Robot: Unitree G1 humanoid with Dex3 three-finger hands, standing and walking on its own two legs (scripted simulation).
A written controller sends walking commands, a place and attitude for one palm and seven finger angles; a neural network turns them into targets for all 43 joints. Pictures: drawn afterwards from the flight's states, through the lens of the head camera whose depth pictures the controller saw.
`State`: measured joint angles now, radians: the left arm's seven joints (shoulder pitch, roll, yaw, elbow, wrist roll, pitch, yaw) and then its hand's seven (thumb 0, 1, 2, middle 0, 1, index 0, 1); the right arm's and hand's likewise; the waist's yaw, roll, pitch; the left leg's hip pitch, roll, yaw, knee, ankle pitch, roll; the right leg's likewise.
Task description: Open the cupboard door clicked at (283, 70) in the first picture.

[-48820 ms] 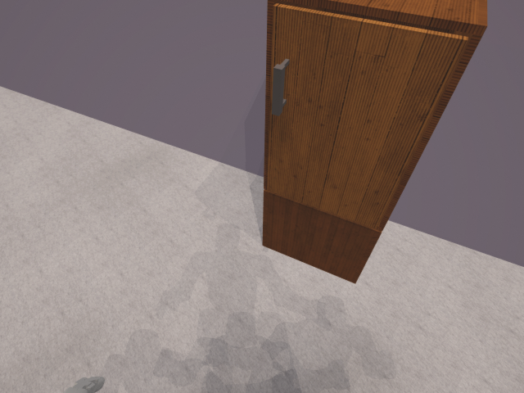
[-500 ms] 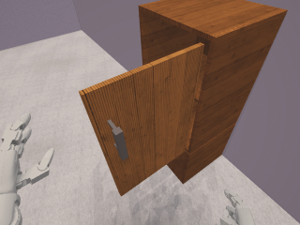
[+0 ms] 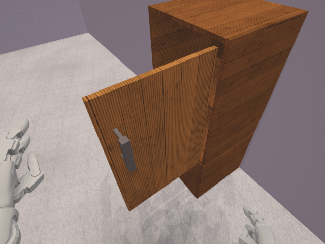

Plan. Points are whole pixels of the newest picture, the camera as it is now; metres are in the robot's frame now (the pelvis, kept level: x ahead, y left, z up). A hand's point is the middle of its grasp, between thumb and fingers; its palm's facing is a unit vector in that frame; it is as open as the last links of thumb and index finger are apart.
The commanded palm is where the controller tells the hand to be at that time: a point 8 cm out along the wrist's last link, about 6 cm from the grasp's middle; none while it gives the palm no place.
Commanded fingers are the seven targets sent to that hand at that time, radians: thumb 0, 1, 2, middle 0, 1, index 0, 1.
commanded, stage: step back with the hand held close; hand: left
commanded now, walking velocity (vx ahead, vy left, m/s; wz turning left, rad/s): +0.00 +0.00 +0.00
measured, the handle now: (124, 150) +0.33 +0.15 +0.06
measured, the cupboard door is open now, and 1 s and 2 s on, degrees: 91 91 91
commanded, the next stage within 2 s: stop stepping back and stand still in 1.22 s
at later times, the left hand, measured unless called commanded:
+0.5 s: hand (15, 197) +0.15 +0.29 +0.14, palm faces +0.35 -0.79 -0.49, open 7.4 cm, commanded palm +0.09 +0.33 +0.17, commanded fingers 0.00 0.90 0.90 -0.20 -0.30 -0.20 -0.30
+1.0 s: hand out of the picture +0.06 +0.31 +0.15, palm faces +0.45 -0.78 -0.43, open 7.4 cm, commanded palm -0.01 +0.35 +0.17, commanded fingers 0.00 0.90 0.90 -0.20 -0.30 -0.20 -0.30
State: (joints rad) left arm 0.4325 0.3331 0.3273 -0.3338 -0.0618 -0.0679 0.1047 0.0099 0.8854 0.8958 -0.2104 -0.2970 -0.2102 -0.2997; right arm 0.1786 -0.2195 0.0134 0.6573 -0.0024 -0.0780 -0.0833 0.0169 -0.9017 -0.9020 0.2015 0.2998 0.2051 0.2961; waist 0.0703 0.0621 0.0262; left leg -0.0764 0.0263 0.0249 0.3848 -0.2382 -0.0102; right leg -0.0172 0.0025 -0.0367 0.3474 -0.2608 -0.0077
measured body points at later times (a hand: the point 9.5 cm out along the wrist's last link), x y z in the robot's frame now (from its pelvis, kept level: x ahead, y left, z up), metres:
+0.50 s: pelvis -0.06 +0.03 -0.01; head -0.03 +0.03 +0.44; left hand +0.12 +0.33 +0.17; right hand +0.13 -0.22 -0.08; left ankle -0.01 +0.13 -0.74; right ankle -0.04 -0.11 -0.74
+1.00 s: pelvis -0.14 +0.05 -0.02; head -0.11 +0.07 +0.42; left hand +0.04 +0.35 +0.17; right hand +0.04 -0.19 -0.10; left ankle -0.02 +0.12 -0.75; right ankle -0.07 -0.11 -0.72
